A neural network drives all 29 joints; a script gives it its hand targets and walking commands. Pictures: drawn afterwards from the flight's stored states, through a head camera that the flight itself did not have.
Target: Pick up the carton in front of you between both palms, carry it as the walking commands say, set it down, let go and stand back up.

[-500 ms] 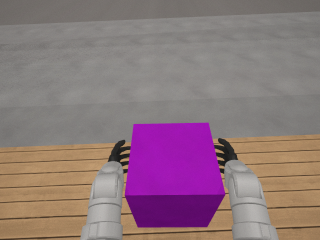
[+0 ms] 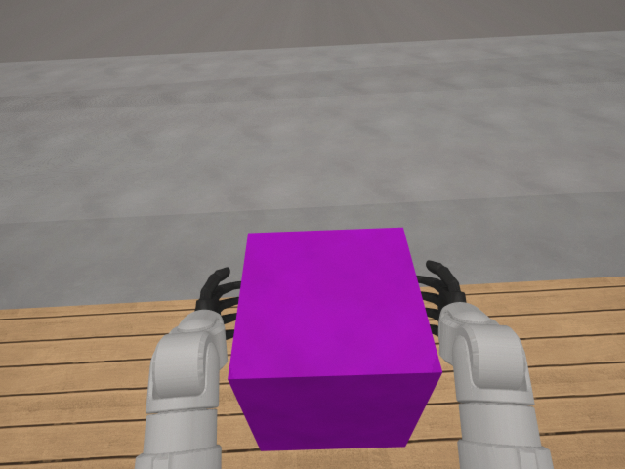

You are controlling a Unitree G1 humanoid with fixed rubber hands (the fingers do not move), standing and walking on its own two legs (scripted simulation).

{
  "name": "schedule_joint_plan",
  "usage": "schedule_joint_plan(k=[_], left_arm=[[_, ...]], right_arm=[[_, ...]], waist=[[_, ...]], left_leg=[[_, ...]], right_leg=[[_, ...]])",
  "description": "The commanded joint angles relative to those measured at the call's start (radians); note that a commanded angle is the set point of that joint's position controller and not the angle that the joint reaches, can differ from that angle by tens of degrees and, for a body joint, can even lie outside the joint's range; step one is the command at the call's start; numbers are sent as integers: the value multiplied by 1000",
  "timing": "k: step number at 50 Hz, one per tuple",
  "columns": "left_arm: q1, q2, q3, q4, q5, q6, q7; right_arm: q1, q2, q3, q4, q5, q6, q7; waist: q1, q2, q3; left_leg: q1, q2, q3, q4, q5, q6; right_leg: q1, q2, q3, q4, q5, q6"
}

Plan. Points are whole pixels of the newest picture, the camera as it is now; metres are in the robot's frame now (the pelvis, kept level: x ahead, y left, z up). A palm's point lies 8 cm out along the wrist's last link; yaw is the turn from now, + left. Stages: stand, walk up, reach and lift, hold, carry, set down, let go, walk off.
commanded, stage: carry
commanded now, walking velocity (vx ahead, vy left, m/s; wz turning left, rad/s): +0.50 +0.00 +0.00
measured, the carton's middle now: (329, 343) +0.29 +0.01 +0.02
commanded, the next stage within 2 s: none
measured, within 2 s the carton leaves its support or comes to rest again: neither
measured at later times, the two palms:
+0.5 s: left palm (250, 197) +0.54 +0.15 +0.10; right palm (421, 196) +0.53 -0.15 +0.10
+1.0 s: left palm (257, 110) +0.87 +0.17 +0.12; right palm (380, 103) +0.89 -0.12 +0.12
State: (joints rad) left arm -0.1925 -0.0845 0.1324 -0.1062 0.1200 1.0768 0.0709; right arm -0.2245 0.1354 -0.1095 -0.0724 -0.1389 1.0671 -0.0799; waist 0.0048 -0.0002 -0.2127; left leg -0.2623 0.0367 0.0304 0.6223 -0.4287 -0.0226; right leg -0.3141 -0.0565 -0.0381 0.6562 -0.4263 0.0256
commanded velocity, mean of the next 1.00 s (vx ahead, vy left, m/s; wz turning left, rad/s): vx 0.50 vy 0.00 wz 0.00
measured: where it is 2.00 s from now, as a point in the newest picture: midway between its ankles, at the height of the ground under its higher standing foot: (318, 271)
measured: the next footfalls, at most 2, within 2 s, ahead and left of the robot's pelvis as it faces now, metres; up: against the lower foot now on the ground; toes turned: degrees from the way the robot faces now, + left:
left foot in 0.20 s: +0.11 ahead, +0.10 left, +0.00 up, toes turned +10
right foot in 0.52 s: +0.46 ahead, -0.09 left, +0.00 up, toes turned -8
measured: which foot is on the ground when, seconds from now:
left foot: down 0.00-0.08, up 0.10-0.18, down 0.20-0.56, up 0.58-1.00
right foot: down 0.00-0.22, up 0.24-0.50, down 0.52-1.00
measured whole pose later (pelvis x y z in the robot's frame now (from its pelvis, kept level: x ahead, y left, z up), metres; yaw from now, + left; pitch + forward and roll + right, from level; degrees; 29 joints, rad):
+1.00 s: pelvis +0.59 +0.01 +0.00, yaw +2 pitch +3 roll +0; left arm -0.32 -0.09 0.12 -0.23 0.08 1.18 0.11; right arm -0.30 0.10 -0.14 -0.28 -0.10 1.19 -0.10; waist 0.04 -0.01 -0.08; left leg -0.61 0.06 0.16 0.62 -0.08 0.06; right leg 0.04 -0.02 -0.19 0.35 -0.44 -0.01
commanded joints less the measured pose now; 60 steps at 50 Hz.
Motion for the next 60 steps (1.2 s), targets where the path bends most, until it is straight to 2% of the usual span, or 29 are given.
schedule_joint_plan(k=[1,2,3,4,6,8,9,10,11,12,13,15,22,25,26,27,28,29,32,35,40,47,50,52,53,54,55,58,60], left_arm=[[-561,-953,-736,-131,-443,56,-249],[-540,-967,-735,-134,-438,64,-247],[-480,-956,-719,-134,-425,71,-241],[-435,-950,-710,-143,-408,81,-233],[-448,-959,-725,-241,-396,96,-215],[-482,-978,-746,-312,-415,107,-211],[-478,-960,-751,-329,-425,114,-211],[-474,-939,-754,-350,-434,120,-214],[-511,-909,-758,-396,-453,134,-223],[-550,-907,-780,-395,-471,145,-234],[-544,-911,-780,-369,-481,148,-242],[-484,-925,-756,-315,-477,152,-247],[-330,-949,-714,-254,-364,131,-215],[-340,-942,-715,-257,-355,126,-215],[-344,-942,-715,-260,-359,126,-218],[-347,-943,-713,-261,-363,127,-221],[-352,-929,-700,-230,-351,123,-224],[-365,-961,-715,-230,-368,121,-228],[-436,-1033,-754,-277,-422,102,-241],[-446,-1049,-785,-300,-456,88,-256],[-437,-977,-795,-292,-477,77,-276],[-644,-780,-749,-228,-466,89,-230],[-790,-732,-703,-129,-462,105,-198],[-886,-729,-669,-61,-469,119,-182],[-934,-732,-649,-26,-467,125,-175],[-986,-755,-631,5,-472,130,-167],[-1051,-773,-611,36,-476,129,-159],[-1163,-896,-563,84,-483,111,-147],[-1205,-953,-532,122,-470,98,-145]], right_arm=[[-481,857,676,-166,382,59,217],[-499,864,695,-221,401,79,219],[-517,873,711,-260,422,99,225],[-494,880,714,-272,436,111,232],[-483,912,718,-289,453,118,251],[-418,901,711,-290,455,122,248],[-400,907,712,-293,455,124,244],[-364,893,702,-291,448,124,237],[-333,880,683,-286,417,121,226],[-355,880,665,-299,396,124,217],[-383,873,668,-332,396,135,211],[-397,888,685,-342,406,148,209],[-359,881,728,-332,458,154,259],[-368,863,735,-332,464,150,270],[-370,858,731,-329,459,150,272],[-383,847,722,-321,451,150,276],[-406,852,726,-340,456,157,279],[-414,852,732,-323,450,156,279],[-401,939,730,-304,446,129,277],[-347,977,729,-282,413,96,258],[-335,948,737,-278,377,69,223],[-609,753,724,-268,419,101,189],[-730,685,664,-164,434,121,173],[-789,657,605,-77,435,128,166],[-823,655,573,-41,435,135,165],[-894,636,543,4,441,134,166],[-936,691,542,41,470,133,170],[-1136,855,566,40,549,114,194],[-1242,940,569,51,585,97,202]], waist=[[-3,136,-51],[7,19,-90],[22,-192,-131],[27,-362,-128],[43,-161,-50],[20,-126,-100],[-5,-109,-168],[-24,-16,-245],[-41,298,-250],[-41,343,-187],[-37,196,-139],[-38,48,-113],[-23,151,-23],[2,170,-74],[16,151,-123],[39,74,-165],[22,-206,-176],[19,-214,-164],[8,-15,-133],[6,-65,-144],[15,-120,-82],[54,-146,13],[19,-150,-7],[-65,-48,-138],[-93,95,-221],[-70,331,-285],[-83,334,-284],[-64,59,-262],[-52,64,-287]], left_leg=[[91,189,-186,-128,380,129],[10,98,5,54,504,65],[-218,38,113,282,504,5],[-495,-27,160,336,83,-22],[-628,-5,92,188,-229,1],[-361,-28,128,-95,-13,25],[-7,-61,172,-255,193,36],[385,-8,100,-252,228,54],[529,267,-360,-347,296,133],[614,351,-532,-344,562,250],[616,379,-474,-302,671,289],[597,335,-329,-310,645,224],[341,186,56,-368,738,118],[168,154,177,-154,913,69],[89,125,200,-9,834,48],[-38,106,186,195,589,33],[-262,-24,166,503,223,-18],[-377,-36,22,682,-30,6],[-388,94,-45,663,94,48],[-329,88,3,482,162,42],[-412,54,90,213,248,22],[-416,12,147,21,376,71],[-249,-28,167,-19,334,117],[118,-93,209,-82,264,114],[274,105,-88,-112,109,137],[491,336,-603,-281,31,275],[510,336,-656,-327,74,310],[384,261,-362,-220,425,250],[348,243,-277,-226,472,231]], right_leg=[[-10,31,-105,-180,41,-1],[144,1,-21,-230,109,-33],[379,-109,156,-193,401,-100],[570,-231,326,-260,685,-171],[642,-297,361,-257,813,-231],[521,-236,175,-196,732,-140],[323,-174,13,-108,671,-80],[56,-113,-95,56,534,-24],[-211,0,-186,333,228,28],[-440,51,-93,416,-83,10],[-528,-8,-27,505,-124,-16],[-565,-50,-8,442,-73,-41],[-230,46,-193,-64,253,-30],[162,122,-281,-140,357,-63],[327,115,-282,-141,289,-66],[470,-7,-128,-161,156,-65],[525,-305,457,-373,-26,-200],[519,-395,623,-466,47,-273],[362,-316,343,-431,261,-211],[307,-255,158,-450,303,-156],[374,-199,23,-453,449,-165],[400,-176,-45,-388,569,-177],[371,-172,-92,-253,746,-149],[245,-99,-182,98,757,-95],[97,-61,-168,365,479,-70],[-250,117,-83,615,-23,-35],[-359,100,41,761,-71,-66],[-393,4,69,728,43,-106],[-365,-6,56,644,66,-98]])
